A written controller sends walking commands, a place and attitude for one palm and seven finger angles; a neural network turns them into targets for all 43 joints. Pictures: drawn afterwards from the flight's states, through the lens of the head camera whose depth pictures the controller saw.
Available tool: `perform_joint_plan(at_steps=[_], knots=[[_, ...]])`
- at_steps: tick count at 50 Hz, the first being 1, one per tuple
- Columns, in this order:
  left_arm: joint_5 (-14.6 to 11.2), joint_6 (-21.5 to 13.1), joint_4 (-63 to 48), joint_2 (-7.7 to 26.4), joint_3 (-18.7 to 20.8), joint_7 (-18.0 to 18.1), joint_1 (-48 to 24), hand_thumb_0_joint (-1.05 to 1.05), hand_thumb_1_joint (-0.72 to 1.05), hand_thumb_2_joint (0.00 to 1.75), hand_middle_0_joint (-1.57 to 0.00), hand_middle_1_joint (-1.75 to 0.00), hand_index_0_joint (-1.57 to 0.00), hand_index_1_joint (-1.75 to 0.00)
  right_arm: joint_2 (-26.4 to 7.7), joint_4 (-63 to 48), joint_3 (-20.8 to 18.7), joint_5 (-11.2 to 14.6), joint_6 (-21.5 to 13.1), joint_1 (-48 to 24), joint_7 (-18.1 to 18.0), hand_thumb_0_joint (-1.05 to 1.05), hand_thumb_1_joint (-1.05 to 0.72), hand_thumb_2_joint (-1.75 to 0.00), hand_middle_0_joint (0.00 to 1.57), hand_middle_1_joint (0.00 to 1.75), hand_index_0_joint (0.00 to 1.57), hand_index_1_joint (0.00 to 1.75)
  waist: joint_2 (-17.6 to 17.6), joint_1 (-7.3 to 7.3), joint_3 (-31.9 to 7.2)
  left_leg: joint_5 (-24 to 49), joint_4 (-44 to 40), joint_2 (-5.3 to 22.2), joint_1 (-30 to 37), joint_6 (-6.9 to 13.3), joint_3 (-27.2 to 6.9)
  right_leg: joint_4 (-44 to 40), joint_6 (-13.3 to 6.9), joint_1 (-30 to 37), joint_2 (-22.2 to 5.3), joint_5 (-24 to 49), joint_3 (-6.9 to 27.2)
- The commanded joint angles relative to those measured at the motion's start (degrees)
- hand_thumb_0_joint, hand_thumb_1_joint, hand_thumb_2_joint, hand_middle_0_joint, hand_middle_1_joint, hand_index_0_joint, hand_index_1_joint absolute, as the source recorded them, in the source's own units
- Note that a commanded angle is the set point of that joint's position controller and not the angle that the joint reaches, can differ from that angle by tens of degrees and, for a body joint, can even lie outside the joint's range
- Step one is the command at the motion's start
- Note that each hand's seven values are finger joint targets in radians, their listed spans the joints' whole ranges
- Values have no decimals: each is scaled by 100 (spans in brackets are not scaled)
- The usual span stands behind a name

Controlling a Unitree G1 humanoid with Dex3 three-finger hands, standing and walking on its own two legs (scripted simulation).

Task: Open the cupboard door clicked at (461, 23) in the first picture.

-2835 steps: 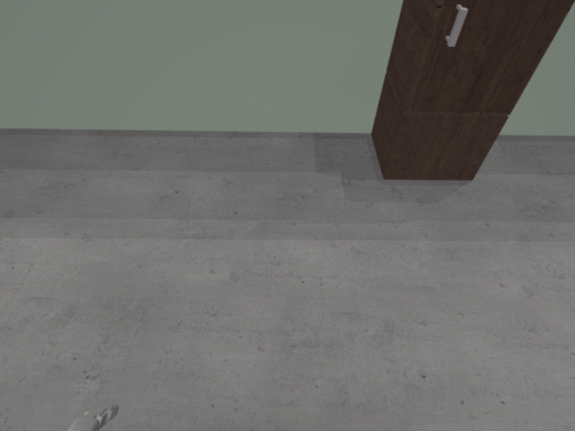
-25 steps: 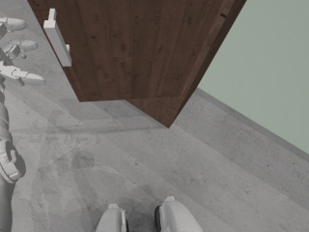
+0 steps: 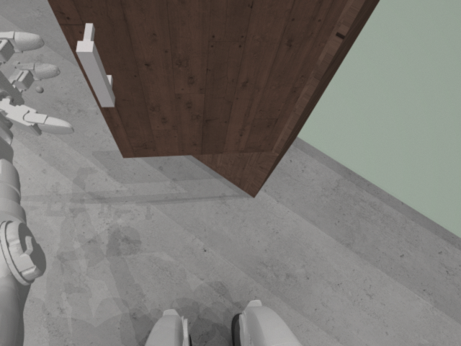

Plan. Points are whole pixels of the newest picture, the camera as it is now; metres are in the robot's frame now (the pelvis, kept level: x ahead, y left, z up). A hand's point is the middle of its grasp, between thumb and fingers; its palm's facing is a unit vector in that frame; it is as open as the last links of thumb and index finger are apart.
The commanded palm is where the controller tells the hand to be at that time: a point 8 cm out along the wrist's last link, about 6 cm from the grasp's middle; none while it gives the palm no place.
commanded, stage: slide the fingers in behind the handle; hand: left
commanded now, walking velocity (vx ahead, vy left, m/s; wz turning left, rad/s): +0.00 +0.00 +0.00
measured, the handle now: (99, 67) +0.56 +0.19 +0.08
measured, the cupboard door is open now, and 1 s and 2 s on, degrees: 41 41 41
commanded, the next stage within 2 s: close the thumb around the handle in 1.60 s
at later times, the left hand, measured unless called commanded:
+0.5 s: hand (58, 97) +0.49 +0.23 +0.08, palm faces +0.01 -1.00 -0.01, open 14.0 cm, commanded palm +0.47 +0.27 +0.08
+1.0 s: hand (88, 91) +0.51 +0.19 +0.08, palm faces +0.04 -1.00 -0.02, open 14.0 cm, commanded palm +0.48 +0.23 +0.08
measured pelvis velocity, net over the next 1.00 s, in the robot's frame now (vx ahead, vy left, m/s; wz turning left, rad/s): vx -0.01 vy -0.01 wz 0.00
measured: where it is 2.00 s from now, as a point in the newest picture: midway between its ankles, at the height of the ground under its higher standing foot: outside the picture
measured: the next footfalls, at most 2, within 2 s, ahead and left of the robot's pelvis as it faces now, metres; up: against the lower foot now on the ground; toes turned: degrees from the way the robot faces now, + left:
none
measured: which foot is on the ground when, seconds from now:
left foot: down 0.00-1.00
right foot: down 0.00-1.00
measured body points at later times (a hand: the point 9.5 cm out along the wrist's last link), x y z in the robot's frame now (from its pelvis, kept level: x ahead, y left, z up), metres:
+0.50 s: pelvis -0.01 +0.00 +0.00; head +0.13 +0.03 +0.43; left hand +0.48 +0.29 +0.09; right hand +0.01 -0.27 -0.11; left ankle -0.02 +0.09 -0.67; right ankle +0.01 -0.13 -0.67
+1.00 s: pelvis -0.01 -0.01 +0.00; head +0.13 +0.01 +0.43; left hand +0.50 +0.25 +0.08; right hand -0.01 -0.27 -0.11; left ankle -0.02 +0.09 -0.67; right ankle +0.01 -0.13 -0.67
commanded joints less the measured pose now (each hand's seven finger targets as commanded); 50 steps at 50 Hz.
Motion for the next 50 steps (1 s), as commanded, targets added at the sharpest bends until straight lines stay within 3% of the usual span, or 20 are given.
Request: perform_joint_plan(at_steps=[1, 6, 9, 14, 16, 21, 22, 25, 29, 36, 37, 38, 39, 40, 41, 42, 44, 46, 49, 50], knots=[[-92, -120, -912, 1664, 74, -66, -1995, 0, -50, 30, -30, -120, -30, -120, -1121, -219, -381, -17, -20, 1086, -74, 0, -90, -90, 20, 30, 20, 30, 1071, 49, -2698, 3394, -606, -9, 2321, -181, -377, -349, -103, 1170, 124, 2076, 44], [-229, -252, -1405, 1393, -18, -60, -2015, 0, -50, 30, -30, -120, -30, -120, -1081, -278, -421, -28, -21, 1034, -39, 0, -90, -90, 20, 30, 20, 30, 971, 29, -2897, 3679, -572, 15, 2569, -195, -393, -363, -109, 1207, 136, 2253, 40], [-307, -334, -1292, 1052, -215, -22, -2180, 0, -50, 30, -30, -120, -30, -120, -1063, -208, -425, -20, -45, 975, -27, 0, -90, -90, 20, 30, 20, 30, 732, -89, -2625, 3294, -576, 6, 2413, -182, -396, -387, -93, 1056, 136, 2045, 27], [-160, -329, -1047, 1197, -135, 145, -2317, 0, -50, 30, -30, -120, -30, -120, -1066, -156, -407, -32, -83, 967, -44, 0, -90, -90, 20, 30, 20, 30, 830, -43, -2460, 2850, -627, -31, 2223, -179, -412, -359, -114, 934, 94, 1703, 47], [-106, -391, -1197, 1359, -43, 204, -2383, 0, -50, 30, -30, -120, -30, -120, -1061, -170, -401, -48, -102, 968, -48, 0, -90, -90, 20, 30, 20, 30, 992, 26, -2690, 2987, -613, -40, 2322, -202, -414, -318, -128, 1029, 91, 1786, 68], [-107, -508, -1489, 1095, -229, 288, -2591, 0, -50, 30, -30, -120, -30, -120, -1023, -169, -407, -46, -157, 942, -36, 0, -90, -90, 20, 30, 20, 30, 1158, 3, -3017, 3226, -576, -13, 2637, -266, -487, -269, -133, 922, 106, 1774, 35], [-128, -494, -1399, 934, -328, 301, -2661, 0, -50, 30, -30, -120, -30, -120, -1013, -123, -411, -44, -169, 920, -31, 0, -90, -90, 20, 30, 20, 30, 1120, -78, -2882, 3134, -569, 0, 2648, -267, -485, -299, -121, 814, 111, 1707, 18], [-153, -402, -1123, 1007, -214, 352, -2527, 0, -50, 30, -30, -120, -30, -120, -1053, -109, -405, -39, -181, 970, -51, 0, -90, -90, 20, 30, 20, 30, 756, -73, -2659, 2821, -628, -26, 2309, -193, -463, -335, -127, 958, 108, 1639, 25], [-29, -278, -990, 860, -367, 461, -2562, 0, -50, 30, -30, -120, -30, -120, -1031, -111, -406, -46, -195, 976, -34, 0, -90, -90, 20, 30, 20, 30, 885, -75, -2564, 2595, -662, -44, 2197, -187, -425, -353, -115, 879, 82, 1504, 42], [-5, -477, -1235, 765, -327, 717, -2771, 0, -50, 30, -30, -120, -30, -120, -1004, -76, -433, -90, -254, 1045, 10, 0, -90, -90, 20, 30, 20, 30, 910, -61, -2839, 2820, -635, -20, 2419, -233, -459, -304, -122, 866, 89, 1596, 38], [-7, -471, -1201, 611, -415, 731, -2694, 0, -50, 30, -30, -120, -30, -120, -986, -81, -435, -87, -261, 1051, 30, 0, -90, -90, 20, 30, 20, 30, 904, -57, -2897, 2877, -618, -35, 2425, -226, -442, -299, -121, 908, 92, 1653, 44], [-7, -456, -1156, 851, -173, 769, -2532, 0, -50, 30, -30, -120, -30, -120, -1010, -84, -448, -96, -247, 1077, 31, 0, -90, -90, 20, 30, 20, 30, 712, 11, -2932, 2844, -606, -34, 2280, -199, -403, -309, -116, 1104, 95, 1753, 75], [21, -416, -1038, 775, -250, 763, -2398, 0, -50, 30, -30, -120, -30, -120, -994, -121, -436, -79, -234, 1052, 39, 0, -90, -90, 20, 30, 20, 30, 598, 2, -2829, 2703, -625, -58, 2069, -170, -351, -313, -103, 1220, 87, 1776, 94], [27, -424, -1033, 977, -75, 807, -2421, 0, -50, 30, -30, -120, -30, -120, -1010, -132, -430, -85, -230, 1087, 25, 0, -90, -90, 20, 30, 20, 30, 536, 35, -2809, 2687, -628, -66, 1972, -145, -344, -298, -118, 1322, 84, 1827, 112], [71, -389, -1014, 779, -278, 813, -2474, 0, -50, 30, -30, -120, -30, -120, -966, -142, -414, -74, -228, 1034, 33, 0, -90, -90, 20, 30, 20, 30, 716, -9, -2709, 2608, -643, -84, 1906, -142, -287, -312, -93, 1285, 72, 1838, 135], [99, -367, -1003, 694, -356, 838, -2539, 0, -50, 30, -30, -120, -30, -120, -960, -119, -414, -70, -226, 1055, 40, 0, -90, -90, 20, 30, 20, 30, 608, -41, -2617, 2557, -653, -76, 1895, -135, -314, -311, -99, 1232, 74, 1791, 116], [133, -364, -1043, 793, -285, 891, -2609, 0, -50, 30, -30, -120, -30, -120, -972, -123, -433, -81, -225, 1070, 47, 0, -90, -90, 20, 30, 20, 30, 606, -47, -2579, 2480, -656, -75, 1857, -122, -290, -344, -94, 1282, 76, 1784, 145], [116, -501, -1381, 911, -163, 932, -2665, 0, -50, 30, -30, -120, -30, -120, -963, -161, -451, -92, -241, 1074, 43, 0, -90, -90, 20, 30, 20, 30, 815, 37, -3007, 2778, -634, -83, 2125, -153, -301, -294, -109, 1405, 78, 1982, 161], [35, -569, -1441, 421, -443, 918, -2510, 0, -50, 30, -30, -120, -30, -120, -917, -125, -471, -84, -279, 1024, 83, 0, -90, -90, 20, 30, 20, 30, 826, -7, -3012, 2894, -592, -71, 2299, -174, -282, -314, -104, 1300, 90, 2029, 137], [11, -563, -1286, 426, -423, 915, -2462, 0, -50, 30, -30, -120, -30, -120, -922, -119, -464, -84, -279, 1064, 77, 0, -90, -90, 20, 30, 20, 30, 604, -29, -2862, 2849, -601, -69, 2162, -146, -287, -318, -114, 1351, 102, 2036, 130]])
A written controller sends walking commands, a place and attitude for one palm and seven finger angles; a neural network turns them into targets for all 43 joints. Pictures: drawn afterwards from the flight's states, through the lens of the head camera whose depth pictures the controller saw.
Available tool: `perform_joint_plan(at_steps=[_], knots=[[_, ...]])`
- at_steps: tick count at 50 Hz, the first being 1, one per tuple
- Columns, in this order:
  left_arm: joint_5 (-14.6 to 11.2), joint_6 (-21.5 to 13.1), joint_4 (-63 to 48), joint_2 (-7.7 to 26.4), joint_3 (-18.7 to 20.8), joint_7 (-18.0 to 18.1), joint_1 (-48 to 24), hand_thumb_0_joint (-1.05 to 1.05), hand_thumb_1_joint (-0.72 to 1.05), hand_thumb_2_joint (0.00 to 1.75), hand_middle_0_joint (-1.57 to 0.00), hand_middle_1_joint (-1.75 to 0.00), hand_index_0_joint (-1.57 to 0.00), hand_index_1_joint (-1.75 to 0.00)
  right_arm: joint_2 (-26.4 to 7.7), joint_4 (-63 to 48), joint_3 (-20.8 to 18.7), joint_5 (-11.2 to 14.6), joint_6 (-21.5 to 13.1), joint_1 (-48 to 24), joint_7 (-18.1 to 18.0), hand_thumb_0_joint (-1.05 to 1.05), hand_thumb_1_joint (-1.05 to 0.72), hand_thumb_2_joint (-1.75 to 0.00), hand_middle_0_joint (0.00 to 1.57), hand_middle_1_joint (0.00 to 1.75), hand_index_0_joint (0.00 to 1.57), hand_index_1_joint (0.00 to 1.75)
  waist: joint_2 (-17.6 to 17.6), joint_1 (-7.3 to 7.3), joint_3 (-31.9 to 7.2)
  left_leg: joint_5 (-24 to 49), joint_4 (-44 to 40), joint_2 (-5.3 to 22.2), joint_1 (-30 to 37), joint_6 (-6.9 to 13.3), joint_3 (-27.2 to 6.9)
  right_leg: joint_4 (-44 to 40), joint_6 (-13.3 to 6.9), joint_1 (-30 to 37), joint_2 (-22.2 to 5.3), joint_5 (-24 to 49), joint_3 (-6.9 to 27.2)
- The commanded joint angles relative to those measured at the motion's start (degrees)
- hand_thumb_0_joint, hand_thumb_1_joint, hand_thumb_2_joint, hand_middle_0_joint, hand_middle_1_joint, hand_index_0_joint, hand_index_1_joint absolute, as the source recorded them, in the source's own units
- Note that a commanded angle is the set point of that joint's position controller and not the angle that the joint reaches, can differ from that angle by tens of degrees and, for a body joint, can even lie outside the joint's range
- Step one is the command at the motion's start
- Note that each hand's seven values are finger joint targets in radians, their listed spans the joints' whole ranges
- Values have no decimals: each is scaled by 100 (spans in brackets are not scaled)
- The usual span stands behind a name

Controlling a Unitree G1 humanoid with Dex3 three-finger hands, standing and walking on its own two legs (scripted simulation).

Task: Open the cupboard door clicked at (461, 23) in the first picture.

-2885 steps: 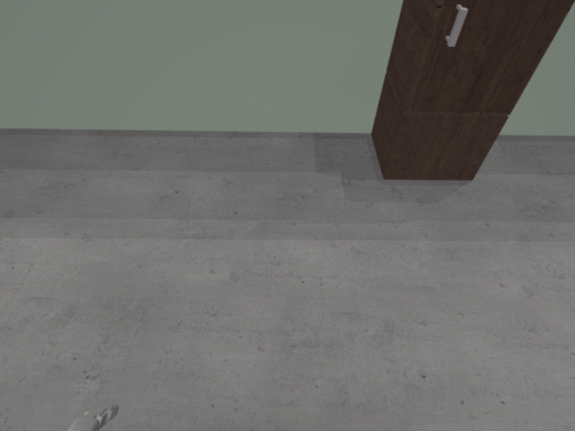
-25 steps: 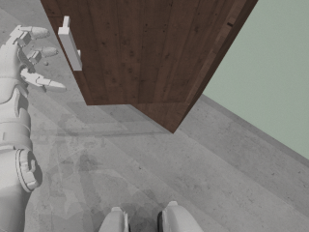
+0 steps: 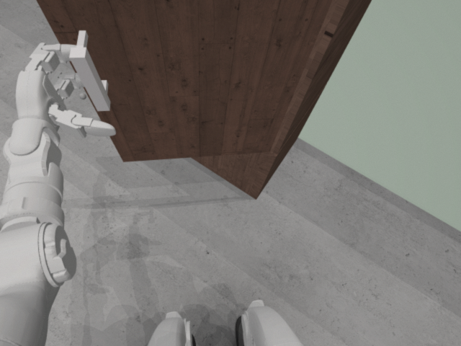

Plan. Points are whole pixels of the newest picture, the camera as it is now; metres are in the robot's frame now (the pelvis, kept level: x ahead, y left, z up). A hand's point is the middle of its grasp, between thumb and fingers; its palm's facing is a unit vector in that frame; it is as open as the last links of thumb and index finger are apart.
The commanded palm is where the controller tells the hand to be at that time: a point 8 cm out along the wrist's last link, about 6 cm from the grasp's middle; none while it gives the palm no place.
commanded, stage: slide the fingers in behind the handle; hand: left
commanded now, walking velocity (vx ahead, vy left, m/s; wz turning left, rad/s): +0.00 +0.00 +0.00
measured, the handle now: (93, 73) +0.56 +0.19 +0.08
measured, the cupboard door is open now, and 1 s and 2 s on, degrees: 41 41 57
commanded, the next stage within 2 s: close the thumb around the handle in 0.60 s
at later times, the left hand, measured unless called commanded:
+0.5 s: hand (94, 95) +0.52 +0.18 +0.08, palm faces +0.04 -1.00 -0.03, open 13.9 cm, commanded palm +0.49 +0.22 +0.08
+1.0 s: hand (101, 96) +0.51 +0.17 +0.08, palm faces +0.02 -1.00 -0.02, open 11.4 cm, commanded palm +0.49 +0.22 +0.08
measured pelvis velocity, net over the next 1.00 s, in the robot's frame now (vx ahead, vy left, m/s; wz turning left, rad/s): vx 0.00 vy -0.01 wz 0.01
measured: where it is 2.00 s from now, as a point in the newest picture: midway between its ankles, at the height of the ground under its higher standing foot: outside the picture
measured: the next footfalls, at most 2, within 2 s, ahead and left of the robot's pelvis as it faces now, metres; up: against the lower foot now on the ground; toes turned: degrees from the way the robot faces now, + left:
none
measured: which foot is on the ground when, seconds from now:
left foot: down 0.00-1.00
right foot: down 0.00-1.00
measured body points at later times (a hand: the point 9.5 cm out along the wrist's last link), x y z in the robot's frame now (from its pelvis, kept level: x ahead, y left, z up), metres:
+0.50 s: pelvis +0.00 -0.01 +0.00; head +0.14 +0.01 +0.43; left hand +0.51 +0.24 +0.08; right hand +0.01 -0.27 -0.11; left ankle -0.01 +0.09 -0.67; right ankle +0.02 -0.12 -0.67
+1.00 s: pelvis +0.00 -0.01 +0.00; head +0.13 +0.01 +0.43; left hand +0.50 +0.23 +0.08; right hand +0.01 -0.27 -0.12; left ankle -0.01 +0.09 -0.67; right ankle +0.02 -0.12 -0.67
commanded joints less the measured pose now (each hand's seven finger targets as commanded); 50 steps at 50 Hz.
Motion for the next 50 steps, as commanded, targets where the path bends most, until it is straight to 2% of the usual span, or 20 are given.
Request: perform_joint_plan(at_steps=[1, 4, 6, 8, 11, 13, 14, 16, 19, 22, 26, 27, 29, 33, 35, 38, 41, 46, 48, 50], knots=[[-134, -440, -1156, 1249, -18, -5, -2480, 0, -50, 30, -30, -120, -30, -120, -1024, -177, -379, -14, -91, 950, -60, 0, -90, -90, 20, 30, 20, 30, 539, -79, -2775, 2665, -550, -38, 1981, -107, -360, -415, -45, 1331, 114, 1994, 65], [-122, -269, -945, 1148, -91, 16, -2527, 0, -50, 30, -30, -120, -30, -120, -1027, -165, -376, -5, -86, 950, -63, 0, -90, -90, 20, 30, 20, 30, 447, -121, -2490, 2328, -592, -69, 1739, -63, -310, -479, -33, 1310, 96, 1849, 90], [-105, -299, -1025, 1208, -8, 62, -2496, 0, -50, 30, -30, -120, -30, -120, -1014, -175, -382, -19, -96, 948, -69, 0, -90, -90, 20, 30, 20, 30, 589, -36, -2674, 2475, -576, -87, 1872, -78, -315, -456, -53, 1352, 91, 1930, 93], [-100, -365, -1227, 1011, -187, 112, -2708, 0, -50, 30, -30, -120, -30, -120, -979, -165, -378, -33, -118, 921, -55, 0, -90, -90, 20, 30, 20, 30, 704, -90, -2757, 2621, -544, -74, 2031, -99, -338, -416, -54, 1259, 85, 1986, 83], [-90, -468, -1191, 1202, 3, 197, -2645, 0, -50, 30, -30, -120, -30, -120, -993, -137, -387, -46, -134, 933, -46, 0, -90, -90, 20, 30, 20, 30, 580, -53, -2860, 2711, -494, -63, 2000, -110, -357, -367, -53, 1311, 88, 2072, 91], [-59, -453, -1080, 1110, -75, 227, -2735, 0, -50, 30, -30, -120, -30, -120, -982, -130, -376, -45, -139, 911, -38, 0, -90, -90, 20, 30, 20, 30, 549, -92, -2724, 2550, -497, -77, 1865, -91, -340, -366, -48, 1294, 82, 1993, 106], [-23, -426, -975, 1289, 66, 245, -2625, 0, -50, 30, -30, -120, -30, -120, -1006, -138, -378, -40, -133, 940, -43, 0, -90, -90, 20, 30, 20, 30, 412, -54, -2708, 2533, -511, -82, 1767, -82, -330, -364, -51, 1395, 80, 2021, 113], [11, -464, -1107, 1446, 149, 271, -2716, 0, -50, 30, -30, -120, -30, -120, -994, -173, -369, -42, -126, 924, -58, 0, -90, -90, 20, 30, 20, 30, 560, -9, -2946, 2559, -490, -108, 1771, -74, -302, -334, -45, 1551, 64, 2135, 165], [24, -443, -1091, 1280, 14, 240, -2562, 0, -50, 30, -30, -120, -30, -120, -966, -226, -356, -32, -128, 873, -54, 0, -90, -90, 20, 30, 20, 30, 496, -14, -2897, 2535, -492, -120, 1681, -59, -247, -359, -34, 1663, 59, 2232, 187], [-10, -466, -1203, 1191, -45, 190, -2594, 0, -50, 30, -30, -120, -30, -120, -978, -212, -381, -19, -130, 901, -57, 0, -90, -90, 20, 30, 20, 30, 700, -17, -2970, 2776, -511, -86, 2003, -93, -299, -351, -54, 1491, 79, 2257, 131], [-137, -457, -1323, 983, -150, 129, -2576, 0, -50, 30, -30, -120, -30, -120, -979, -175, -407, -11, -129, 941, -54, 0, -90, -90, 20, 30, 20, 30, 630, -46, -3111, 3034, -506, -66, 2219, -111, -337, -372, -48, 1472, 94, 2382, 96], [-143, -422, -1202, 882, -189, 129, -2463, 0, -50, 30, -30, -120, -30, -120, -966, -164, -404, -14, -129, 927, -46, 0, -90, -90, 20, 30, 20, 30, 578, -41, -2967, 2920, -512, -77, 2108, -106, -319, -390, -43, 1468, 96, 2329, 91], [-127, -359, -1032, 1043, -57, 165, -2415, 0, -50, 30, -30, -120, -30, -120, -1000, -147, -406, -11, -105, 945, -48, 0, -90, -90, 20, 30, 20, 30, 261, -55, -2715, 2602, -563, -89, 1797, -67, -293, -439, -28, 1560, 92, 2202, 108], [-63, -377, -989, 1074, -31, 221, -2347, 0, -50, 30, -30, -120, -30, -120, -967, -169, -381, -18, -113, 901, -50, 0, -90, -90, 20, 30, 20, 30, 418, 18, -2608, 2495, -582, -122, 1697, -64, -248, -437, -50, 1570, 65, 2152, 138], [-32, -426, -992, 1138, -22, 245, -2472, 0, -50, 30, -30, -120, -30, -120, -977, -178, -379, -26, -120, 904, -64, 0, -90, -90, 20, 30, 20, 30, 365, -41, -2499, 2453, -574, -119, 1645, -41, -267, -427, -57, 1509, 69, 2116, 151], [-5, -500, -1096, 1020, -146, 265, -2679, 0, -33, 37, -31, -122, -31, -122, -955, -164, -379, -30, -151, 885, -55, 0, -90, -90, 20, 30, 20, 30, 517, -73, -2632, 2429, -565, -106, 1801, -70, -282, -407, -48, 1386, 59, 2012, 147], [-46, -639, -1377, 1045, -121, 261, -2773, 0, -16, 44, -32, -124, -32, -124, -969, -146, -409, -41, -181, 884, -51, 0, -90, -90, 20, 30, 20, 30, 787, -18, -3096, 2748, -512, -91, 2240, -128, -339, -351, -62, 1320, 70, 2080, 125], [-48, -493, -1035, 833, -283, 258, -2724, 0, 12, 56, -34, -127, -34, -127, -983, -96, -395, -22, -163, 881, -61, 0, -90, -90, 20, 30, 20, 30, 510, -127, -2745, 2540, -555, -80, 2030, -106, -350, -399, -39, 1194, 70, 1929, 80], [-12, -390, -806, 989, -165, 286, -2645, 0, 23, 61, -35, -128, -35, -128, -1014, -107, -387, -15, -150, 893, -74, 0, -90, -90, 20, 30, 20, 30, 361, -95, -2502, 2276, -604, -96, 1776, -90, -341, -426, -44, 1218, 65, 1763, 87], [0, -403, -904, 1091, -86, 342, -2790, 0, 34, 66, -36, -129, -36, -129, -1018, -140, -379, -35, -153, 902, -82, 0, -90, -90, 20, 30, 20, 30, 451, -80, -2580, 2281, -605, -111, 1806, -76, -344, -411, -66, 1237, 67, 1757, 97]])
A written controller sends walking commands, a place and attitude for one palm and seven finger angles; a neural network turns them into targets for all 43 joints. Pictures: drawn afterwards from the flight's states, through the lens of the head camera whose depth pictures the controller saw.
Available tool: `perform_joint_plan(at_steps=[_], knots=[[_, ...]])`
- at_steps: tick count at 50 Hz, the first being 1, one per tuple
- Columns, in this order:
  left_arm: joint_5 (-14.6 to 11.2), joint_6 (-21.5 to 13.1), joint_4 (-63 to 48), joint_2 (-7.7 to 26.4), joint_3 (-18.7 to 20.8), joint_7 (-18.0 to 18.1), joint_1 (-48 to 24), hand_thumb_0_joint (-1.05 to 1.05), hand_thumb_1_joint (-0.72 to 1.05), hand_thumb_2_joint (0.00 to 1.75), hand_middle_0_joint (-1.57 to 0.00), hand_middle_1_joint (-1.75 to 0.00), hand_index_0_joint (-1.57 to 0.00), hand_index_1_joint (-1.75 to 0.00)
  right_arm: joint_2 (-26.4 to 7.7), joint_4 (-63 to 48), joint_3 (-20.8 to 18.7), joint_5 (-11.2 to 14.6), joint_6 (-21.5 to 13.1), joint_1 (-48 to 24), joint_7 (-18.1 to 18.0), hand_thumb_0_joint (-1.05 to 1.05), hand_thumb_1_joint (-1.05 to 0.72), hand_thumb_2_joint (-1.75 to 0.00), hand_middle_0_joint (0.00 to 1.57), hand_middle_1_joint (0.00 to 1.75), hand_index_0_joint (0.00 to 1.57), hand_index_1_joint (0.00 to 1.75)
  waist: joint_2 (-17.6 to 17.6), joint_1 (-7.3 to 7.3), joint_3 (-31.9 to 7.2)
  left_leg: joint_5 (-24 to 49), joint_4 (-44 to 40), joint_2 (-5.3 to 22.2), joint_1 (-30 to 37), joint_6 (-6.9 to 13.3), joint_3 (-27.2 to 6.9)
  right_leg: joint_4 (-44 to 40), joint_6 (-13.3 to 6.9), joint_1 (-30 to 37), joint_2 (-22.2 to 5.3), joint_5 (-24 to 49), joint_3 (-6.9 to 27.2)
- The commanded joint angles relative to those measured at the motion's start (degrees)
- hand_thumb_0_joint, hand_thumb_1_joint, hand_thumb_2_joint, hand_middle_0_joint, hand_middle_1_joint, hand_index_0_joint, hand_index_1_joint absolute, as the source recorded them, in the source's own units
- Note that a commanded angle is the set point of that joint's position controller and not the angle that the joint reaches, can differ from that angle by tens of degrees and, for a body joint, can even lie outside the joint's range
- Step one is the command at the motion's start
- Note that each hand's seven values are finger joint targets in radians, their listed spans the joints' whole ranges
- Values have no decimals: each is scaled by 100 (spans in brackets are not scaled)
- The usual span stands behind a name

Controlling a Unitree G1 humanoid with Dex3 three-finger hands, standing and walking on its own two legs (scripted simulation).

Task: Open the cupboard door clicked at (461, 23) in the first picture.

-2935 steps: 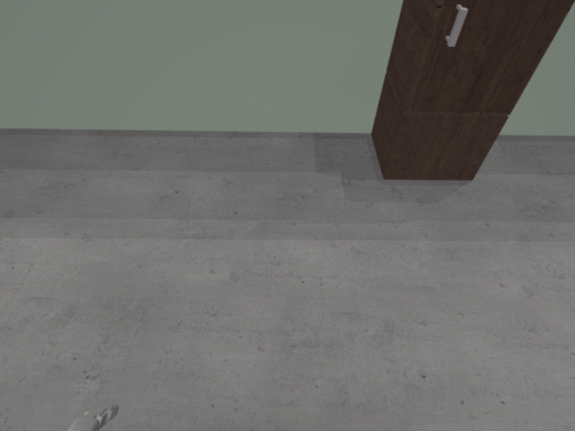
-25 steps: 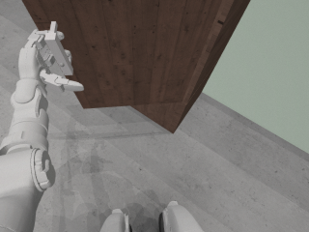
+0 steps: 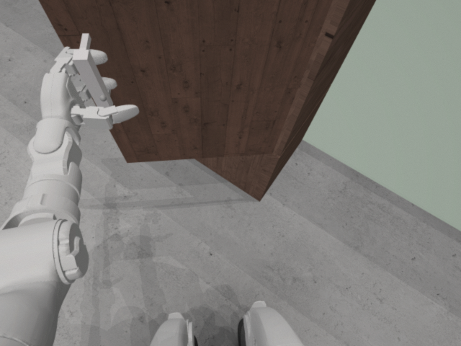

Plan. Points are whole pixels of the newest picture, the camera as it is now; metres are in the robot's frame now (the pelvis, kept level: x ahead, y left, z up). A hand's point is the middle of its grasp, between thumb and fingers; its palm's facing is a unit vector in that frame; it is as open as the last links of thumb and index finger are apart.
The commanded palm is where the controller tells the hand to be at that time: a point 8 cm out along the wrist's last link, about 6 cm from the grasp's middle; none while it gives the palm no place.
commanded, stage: close the thumb around the handle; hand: left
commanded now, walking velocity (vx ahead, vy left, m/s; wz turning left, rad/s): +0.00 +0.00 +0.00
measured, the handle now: (96, 75) +0.57 +0.19 +0.08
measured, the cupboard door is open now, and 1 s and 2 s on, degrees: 41 57 80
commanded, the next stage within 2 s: pull the door open along its arc in 0.40 s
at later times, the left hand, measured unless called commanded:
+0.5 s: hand (110, 95) +0.52 +0.16 +0.08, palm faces +0.01 -1.00 -0.02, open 5.5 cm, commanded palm +0.49 +0.21 +0.08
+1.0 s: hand (121, 150) +0.41 +0.14 +0.08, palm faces +0.06 -1.00 +0.04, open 5.9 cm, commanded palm +0.35 +0.20 +0.08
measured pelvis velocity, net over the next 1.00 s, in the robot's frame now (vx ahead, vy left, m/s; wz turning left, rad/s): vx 0.03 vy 0.00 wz -0.03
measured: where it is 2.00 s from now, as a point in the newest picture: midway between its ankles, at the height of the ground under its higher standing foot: outside the picture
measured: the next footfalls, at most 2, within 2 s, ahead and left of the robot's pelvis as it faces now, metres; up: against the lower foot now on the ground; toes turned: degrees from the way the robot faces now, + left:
none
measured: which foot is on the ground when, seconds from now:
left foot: down 0.00-1.00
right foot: down 0.00-1.00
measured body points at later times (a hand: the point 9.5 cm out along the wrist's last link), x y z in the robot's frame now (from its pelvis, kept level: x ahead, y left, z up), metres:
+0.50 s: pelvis +0.00 +0.00 +0.00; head +0.14 +0.00 +0.43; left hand +0.52 +0.22 +0.08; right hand +0.00 -0.27 -0.11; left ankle -0.01 +0.10 -0.67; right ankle +0.02 -0.11 -0.67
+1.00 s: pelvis +0.03 +0.00 +0.02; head +0.10 +0.00 +0.47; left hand +0.40 +0.19 +0.08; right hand +0.10 -0.25 -0.09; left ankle -0.01 +0.10 -0.67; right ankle +0.02 -0.11 -0.67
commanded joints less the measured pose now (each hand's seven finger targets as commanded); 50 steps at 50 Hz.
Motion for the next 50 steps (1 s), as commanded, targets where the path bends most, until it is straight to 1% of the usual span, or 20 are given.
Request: perform_joint_plan(at_steps=[1, 4, 7, 10, 13, 15, 18, 19, 24, 25, 26, 27, 29, 36, 38, 42, 46, 47, 48, 50], knots=[[-59, -355, -1249, 1405, 183, 94, -2722, 0, 40, 68, -36, -130, -36, -130, -984, -248, -330, -43, -94, 1019, -75, 0, -90, -90, 20, 30, 20, 30, 527, -133, -2716, 2296, -554, -62, 1826, -43, -325, -496, -9, 1221, 103, 1840, 128], [-8, -435, -1261, 1281, 42, 121, -2808, 0, 56, 76, -38, -131, -38, -131, -967, -237, -318, -61, -107, 1014, -61, 0, -90, -90, 20, 30, 20, 30, 492, -193, -2714, 2298, -523, -46, 1821, -56, -353, -450, -6, 1147, 102, 1804, 116], [-23, -558, -1389, 1340, 161, 147, -2630, 0, 73, 83, -39, -133, -39, -133, -979, -221, -348, -78, -135, 1050, -37, 0, -90, -90, 20, 30, 20, 30, 705, -74, -3044, 2674, -483, -26, 2175, -106, -380, -410, -31, 1130, 111, 1942, 90], [-20, -420, -1050, 1155, 14, 135, -2565, 0, 90, 90, -40, -135, -40, -135, -978, -215, -337, -67, -97, 1085, -39, 0, -90, -90, 20, 30, 20, 30, 405, -188, -2763, 2543, -510, -33, 1919, -59, -359, -438, -15, 1155, 120, 1947, 77], [7, -289, -981, 1467, 234, 158, -2556, 0, 90, 90, -40, -135, -40, -135, -1009, -237, -332, -47, -61, 1063, -58, 0, -90, -90, 20, 30, 20, 30, 348, -134, -2644, 2187, -532, -65, 1596, -22, -275, -511, 4, 1314, 100, 1853, 154], [-12, -348, -1239, 1720, 437, 185, -2716, 0, 90, 90, -40, -135, -40, -135, -1003, -284, -314, -68, -80, 1088, -76, 0, -90, -90, 20, 30, 20, 30, 348, -70, -2825, 2296, -526, -84, 1564, -1, -271, -470, -10, 1552, 103, 2034, 189], [20, -477, -1444, 1783, 485, 144, -2476, 0, 90, 90, -40, -135, -40, -135, -958, -324, -317, -61, -95, 1067, -67, 0, -90, -90, 20, 30, 20, 30, 489, 20, -3128, 2563, -485, -87, 1648, -19, -217, -426, -4, 1802, 98, 2394, 230], [7, -492, -1451, 1698, 425, 118, -2477, 0, 90, 90, -40, -135, -40, -135, -950, -314, -327, -55, -95, 1059, -68, 0, -90, -90, 20, 30, 20, 30, 336, -45, -3100, 2580, -468, -79, 1655, -4, -210, -434, 10, 1807, 108, 2456, 231], [-38, -438, -1390, 1915, 630, 95, -2265, 0, 90, 90, -40, -135, -40, -135, -968, -361, -327, -27, -78, 1035, -80, 0, -90, -90, 20, 30, 20, 30, 348, 45, -2926, 2426, -530, -92, 1458, 4, -150, -474, 13, 1962, 103, 2446, 272], [-18, -455, -1449, 1844, 549, 80, -2287, 0, 90, 90, -40, -135, -40, -135, -959, -381, -324, -33, -74, 1031, -82, 0, -90, -90, 20, 30, 20, 30, 556, 34, -2984, 2536, -521, -90, 1589, -6, -167, -439, -7, 1854, 102, 2454, 254], [-59, -460, -1586, 1254, 108, 74, -2436, 0, 90, 90, -40, -135, -40, -135, -889, -355, -325, -28, -89, 1010, -57, 0, -90, -90, 20, 30, 20, 30, 695, -66, -3026, 2688, -535, -74, 1857, -42, -203, -440, 1, 1655, 106, 2450, 190], [-87, -464, -1622, 1164, 93, 101, -2453, 0, 90, 90, -40, -135, -40, -135, -904, -303, -357, -37, -111, 1027, -40, 0, -90, -90, 20, 30, 20, 30, 685, -83, -2985, 2796, -499, -36, 2030, -55, -225, -459, 0, 1485, 124, 2419, 158], [-121, -438, -1637, 1307, 259, 134, -2074, 0, 90, 90, -40, -135, -40, -135, -952, -331, -380, -44, -101, 1048, -12, 0, -90, -90, 20, 30, 20, 30, 567, 38, -3076, 2861, -531, -44, 2000, -70, -221, -471, -9, 1672, 136, 2484, 158], [-297, -393, -2541, 906, 127, 141, -737, 0, 90, 90, -40, -135, -40, -135, -877, -563, -443, 45, -82, 864, 52, 0, -90, -90, 20, 30, 20, 30, 381, 323, -3276, 3346, -728, -79, 2120, -55, -116, -549, -32, 2398, 133, 3146, 161], [-379, -329, -2749, 633, -7, 145, -174, 0, 90, 90, -40, -135, -40, -135, -837, -651, -445, 77, -81, 750, 75, 0, -90, -90, 20, 30, 20, 30, 110, 386, -3001, 3193, -837, -101, 1921, -25, -35, -635, -23, 2634, 127, 3260, 167], [-519, -292, -3854, 62, -365, 202, 1109, 0, 90, 90, -40, -135, -40, -135, -738, -850, -491, 145, -132, 498, 132, 0, -90, -90, 20, 30, 20, 30, 330, 601, -2925, 3755, -1002, -67, 2309, -47, 15, -708, -37, 2787, 89, 3499, 129], [-598, -241, -4803, -511, -730, 348, 2552, 0, 90, 90, -40, -135, -40, -135, -617, -1034, -493, 181, -215, 211, 181, 0, -90, -90, 20, 30, 20, 30, 158, 740, -2549, 3881, -1183, -62, 2404, -53, 56, -788, -34, 2984, 57, 3585, 90], [-948, -168, -5226, -668, 59, 1193, 2796, 0, 90, 90, -40, -135, -40, -135, -446, -1059, -511, 145, -273, -1, 202, 0, -90, -90, 20, 30, 20, 30, 115, 1219, -2437, 3756, -1260, -60, 2234, -172, 102, -858, -28, 3015, 83, 3313, -27], [-763, -75, -5374, -1133, -459, 1598, 3234, 0, 90, 90, -40, -135, -40, -135, -431, -1085, -483, 114, -305, -137, 246, 0, -90, -90, 20, 30, 20, 30, 187, 1069, -2222, 3576, -1280, -85, 2279, -193, 136, -880, -24, 2977, 76, 3201, -38], [-577, -40, -5876, -1309, -582, 2099, 3840, 0, 90, 90, -40, -135, -40, -135, -405, -1133, -479, 75, -346, -252, 274, 0, -90, -90, 20, 30, 20, 30, -292, 1084, -2056, 3544, -1327, -67, 2172, -217, 62, -850, -49, 3084, 46, 3146, -88]])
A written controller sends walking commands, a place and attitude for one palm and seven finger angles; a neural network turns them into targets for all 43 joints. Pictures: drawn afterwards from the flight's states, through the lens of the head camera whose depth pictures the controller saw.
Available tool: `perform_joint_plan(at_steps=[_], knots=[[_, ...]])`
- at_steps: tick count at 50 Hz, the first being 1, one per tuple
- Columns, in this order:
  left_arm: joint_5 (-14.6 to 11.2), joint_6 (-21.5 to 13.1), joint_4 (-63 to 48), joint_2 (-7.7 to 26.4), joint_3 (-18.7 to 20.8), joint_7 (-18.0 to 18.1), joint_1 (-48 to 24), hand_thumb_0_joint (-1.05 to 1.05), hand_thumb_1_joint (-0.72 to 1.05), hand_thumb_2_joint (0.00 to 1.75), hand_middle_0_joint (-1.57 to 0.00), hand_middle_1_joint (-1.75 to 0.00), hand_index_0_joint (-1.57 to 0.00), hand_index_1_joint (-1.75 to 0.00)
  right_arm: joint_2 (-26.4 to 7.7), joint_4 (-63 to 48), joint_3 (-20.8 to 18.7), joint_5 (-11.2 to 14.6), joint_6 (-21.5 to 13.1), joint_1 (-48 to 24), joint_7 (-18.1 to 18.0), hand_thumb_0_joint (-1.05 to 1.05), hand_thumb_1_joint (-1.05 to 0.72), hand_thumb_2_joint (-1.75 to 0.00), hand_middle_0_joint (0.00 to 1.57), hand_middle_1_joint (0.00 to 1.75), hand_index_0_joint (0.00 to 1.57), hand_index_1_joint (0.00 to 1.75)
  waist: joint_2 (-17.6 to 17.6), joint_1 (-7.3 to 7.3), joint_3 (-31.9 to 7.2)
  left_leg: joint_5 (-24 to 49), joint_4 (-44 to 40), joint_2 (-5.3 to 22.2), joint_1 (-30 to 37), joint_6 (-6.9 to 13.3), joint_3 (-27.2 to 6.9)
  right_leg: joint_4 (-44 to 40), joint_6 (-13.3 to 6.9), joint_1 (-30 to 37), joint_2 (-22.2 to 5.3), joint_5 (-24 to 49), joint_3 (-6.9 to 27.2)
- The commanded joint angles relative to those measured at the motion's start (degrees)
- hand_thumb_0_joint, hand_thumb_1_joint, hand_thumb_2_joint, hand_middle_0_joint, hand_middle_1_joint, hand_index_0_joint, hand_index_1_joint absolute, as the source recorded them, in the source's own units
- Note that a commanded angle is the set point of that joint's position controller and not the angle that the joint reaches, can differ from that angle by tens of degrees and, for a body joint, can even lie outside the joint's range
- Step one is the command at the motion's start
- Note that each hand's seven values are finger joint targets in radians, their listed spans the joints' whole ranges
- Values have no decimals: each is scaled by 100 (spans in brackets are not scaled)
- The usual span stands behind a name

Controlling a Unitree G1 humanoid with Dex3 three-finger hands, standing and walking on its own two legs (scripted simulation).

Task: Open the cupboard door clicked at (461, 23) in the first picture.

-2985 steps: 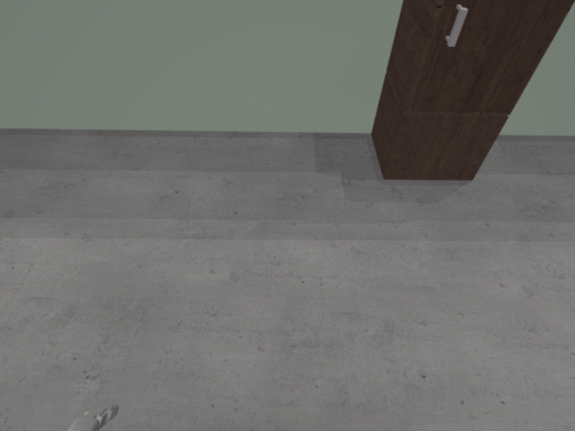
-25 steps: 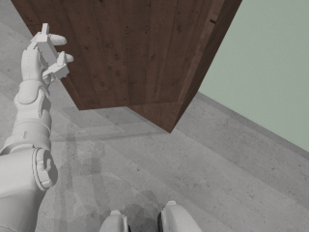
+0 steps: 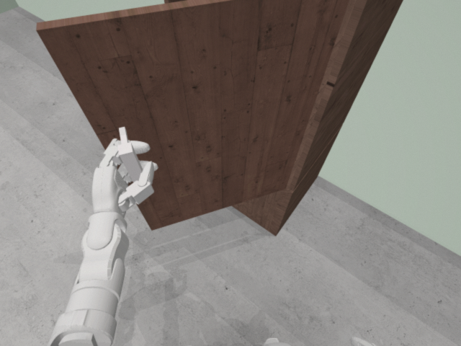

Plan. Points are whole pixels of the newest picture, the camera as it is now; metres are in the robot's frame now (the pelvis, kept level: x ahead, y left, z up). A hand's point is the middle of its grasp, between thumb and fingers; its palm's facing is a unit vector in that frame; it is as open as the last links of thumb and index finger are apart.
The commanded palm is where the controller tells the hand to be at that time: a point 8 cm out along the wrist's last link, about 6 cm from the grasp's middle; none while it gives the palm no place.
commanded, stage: pull the door open along its arc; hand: left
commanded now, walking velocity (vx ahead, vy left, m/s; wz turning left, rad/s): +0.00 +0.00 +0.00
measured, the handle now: (133, 160) +0.43 +0.18 +0.05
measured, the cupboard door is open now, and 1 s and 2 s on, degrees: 57 80 80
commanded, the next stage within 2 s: open thumb and fingers to let go in 0.58 s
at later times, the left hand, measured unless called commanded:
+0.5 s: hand (188, 235) +0.29 +0.07 +0.06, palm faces +0.44 -0.90 +0.00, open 6.0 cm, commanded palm +0.21 +0.10 +0.05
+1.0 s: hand (197, 248) +0.27 +0.05 +0.06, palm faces +0.45 -0.89 -0.03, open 8.4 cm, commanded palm +0.21 +0.08 +0.05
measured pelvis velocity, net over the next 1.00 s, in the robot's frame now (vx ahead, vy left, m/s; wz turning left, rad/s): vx -0.03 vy -0.05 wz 0.09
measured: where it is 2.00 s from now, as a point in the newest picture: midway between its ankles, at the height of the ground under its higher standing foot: outside the picture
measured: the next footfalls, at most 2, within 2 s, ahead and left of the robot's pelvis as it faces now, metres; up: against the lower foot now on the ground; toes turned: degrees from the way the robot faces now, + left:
none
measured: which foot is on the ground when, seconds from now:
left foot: down 0.00-1.00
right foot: down 0.00-1.00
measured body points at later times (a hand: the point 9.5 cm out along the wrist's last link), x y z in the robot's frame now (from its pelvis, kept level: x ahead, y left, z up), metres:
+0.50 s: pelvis -0.01 -0.03 +0.00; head +0.02 -0.05 +0.45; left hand +0.26 +0.11 +0.06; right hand +0.17 -0.24 -0.10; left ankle -0.04 +0.10 -0.70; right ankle -0.01 -0.12 -0.70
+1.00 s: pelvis -0.03 -0.05 -0.01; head +0.01 -0.07 +0.44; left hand +0.24 +0.10 +0.06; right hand +0.17 -0.24 -0.11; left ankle -0.04 +0.10 -0.70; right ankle -0.01 -0.12 -0.70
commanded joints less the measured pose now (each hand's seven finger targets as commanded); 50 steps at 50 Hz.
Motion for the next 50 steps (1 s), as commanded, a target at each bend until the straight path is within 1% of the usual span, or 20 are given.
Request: perform_joint_plan(at_steps=[1, 4, 5, 7, 10, 12, 14, 15, 19, 21, 24, 27, 30, 33, 34, 37, 40, 41, 45, 50], knots=[[96, -344, -2264, 427, 434, 1388, 498, 0, 90, 90, -40, -135, -40, -135, -539, -711, -232, -109, -278, -152, 63, 0, -90, -90, 20, 30, 20, 30, -302, 605, -1830, 3432, -467, -94, 880, -225, -156, -92, -74, 2001, -30, 3114, -321], [594, -325, -2833, 58, 65, 2138, 681, 0, 90, 90, -40, -135, -40, -135, -403, -743, -211, -249, -262, -424, 67, 0, -90, -90, 20, 30, 20, 30, -297, 603, -1729, 3067, -443, -124, 817, -229, -125, -52, -93, 2043, -108, 3057, -258], [756, -302, -2941, 60, 15, 2380, 713, 0, 90, 90, -40, -135, -40, -135, -397, -734, -207, -283, -248, -502, 39, 0, -90, -90, 20, 30, 20, 30, -310, 593, -1661, 2937, -423, -125, 802, -224, -159, -54, -107, 2015, -104, 2930, -219], [1010, -204, -2902, -325, -297, 2809, 906, 0, 90, 90, -40, -135, -40, -135, -301, -722, -169, -353, -222, -704, 0, 0, -90, -90, 20, 30, 20, 30, -406, 582, -1408, 2576, -421, -139, 708, -229, -171, -92, -100, 1913, -156, 2700, -200], [1283, -52, -2933, -590, -548, 3378, 780, 0, 90, 90, -40, -135, -40, -135, -236, -697, -134, -430, -176, -987, -85, 0, -90, -90, 20, 30, 20, 30, -612, 548, -1255, 2036, -381, -181, 581, -207, -214, -209, -82, 1826, -184, 2212, -121], [1408, 58, -2840, -831, -820, 3548, 766, 0, 90, 90, -40, -135, -40, -135, -176, -664, -106, -459, -151, -1167, -141, 0, -90, -90, 20, 30, 20, 30, -587, 510, -1156, 1741, -374, -209, 586, -200, -207, -304, -56, 1738, -224, 1936, -72], [1480, 127, -2892, -879, -966, 3559, 764, 0, 90, 90, -40, -135, -40, -135, -160, -658, -94, -479, -126, -1243, -204, 0, -90, -90, 20, 30, 20, 30, -578, 509, -1236, 1625, -377, -239, 600, -184, -201, -377, -54, 1844, -263, 1920, 11], [1516, 153, -2915, -940, -1074, 3531, 739, 0, 90, 90, -40, -135, -40, -135, -154, -642, -93, -484, -102, -1236, -236, 0, -90, -90, 20, 30, 20, 30, -644, 463, -1238, 1653, -387, -240, 645, -178, -213, -423, -54, 1891, -267, 2001, 27], [1496, 245, -3319, -1406, -1637, 3398, 1233, 0, 90, 90, -40, -135, -40, -135, -100, -715, -96, -471, -111, -1328, -262, 0, -90, -90, 20, 30, 20, 30, -495, 466, -1419, 1873, -403, -229, 895, -192, -204, -403, -49, 2092, -304, 2490, 11], [1411, 323, -3393, -1722, -1936, 3344, 1679, 0, 90, 90, -40, -135, -40, -135, -78, -751, -81, -450, -143, -1366, -245, 0, -90, -90, 20, 30, 20, 30, -669, 417, -1272, 1851, -424, -221, 904, -204, -219, -471, -3, 2145, -333, 2686, -7], [1435, 338, -3785, -1804, -2132, 3377, 2090, 0, 90, 90, -40, -135, -40, -135, -74, -818, -91, -448, -199, -1401, -239, 0, -90, -90, 20, 30, 20, 30, -878, 413, -1263, 1797, -433, -230, 898, -205, -249, -519, 42, 2281, -380, 2860, 54], [1683, 363, -3944, -1964, -2453, 3482, 2359, 0, 90, 90, -40, -135, -40, -135, -33, -816, -73, -459, -284, -1464, -210, 0, -90, -90, 20, 30, 20, 30, -706, 382, -1008, 1717, -373, -234, 846, -198, -272, -497, 15, 2074, -401, 2711, 78], [1720, 416, -4162, -2280, -2829, 3531, 2596, 0, 90, 90, -40, -135, -40, -135, -4, -836, -71, -438, -393, -1506, -160, 0, -90, -90, 20, 30, 20, 30, -647, 357, -980, 1664, -295, -257, 870, -202, -301, -520, -9, 2010, -399, 2590, 65], [1644, 446, -4018, -2037, -2544, 3664, 2021, 0, 90, 90, -40, -135, -40, -135, -20, -706, -68, -464, -479, -1576, -223, 0, -90, -90, 20, 30, 20, 30, -793, 333, -944, 1353, -177, -300, 668, -218, -348, -607, 59, 1845, -477, 2261, 241], [1626, 427, -3895, -1863, -2365, 3727, 1491, 0, 90, 90, -40, -135, -40, -135, -33, -618, -53, -476, -496, -1609, -270, 0, -90, -90, 20, 30, 20, 30, -808, 255, -808, 1202, -116, -313, 560, -210, -361, -675, 80, 1669, -515, 1962, 333], [1619, 394, -3589, -1855, -2288, 3771, 1302, 0, 69, 81, -38, -133, -38, -133, -16, -526, -55, -496, -556, -1683, -322, 0, -90, -90, 20, 30, 20, 30, -829, 296, -769, 990, -55, -344, 492, -199, -374, -842, 83, 1530, -571, 1297, 503], [1630, 365, -3564, -1845, -2273, 3733, 1252, 0, 48, 72, -37, -130, -37, -130, -22, -526, -78, -494, -587, -1636, -327, 0, -90, -90, 20, 30, 20, 30, -797, 383, -1160, 1105, -84, -362, 510, -201, -376, -752, 80, 1789, -587, 1569, 523], [1627, 363, -3502, -1863, -2281, 3713, 1312, 0, 41, 69, -36, -130, -36, -130, -8, -515, -84, -480, -584, -1617, -328, 0, -90, -90, 20, 30, 20, 30, -894, 378, -1211, 1149, -101, -353, 520, -200, -373, -710, 91, 1849, -586, 1729, 495], [1589, 329, -3473, -1872, -2318, 3602, 1010, 0, 13, 57, -35, -127, -35, -127, -45, -500, -93, -472, -583, -1586, -351, 0, -90, -90, 20, 30, 20, 30, -1037, 319, -1266, 1157, -122, -344, 507, -187, -395, -690, 115, 1897, -586, 1825, 463], [1605, 259, -3364, -2015, -2454, 3577, 849, 0, -22, 42, -32, -123, -32, -123, -57, -502, -93, -458, -624, -1618, -330, 0, -90, -90, 20, 30, 20, 30, -850, 309, -1111, 1103, -150, -323, 637, -166, -376, -643, 36, 1583, -502, 1422, 250]])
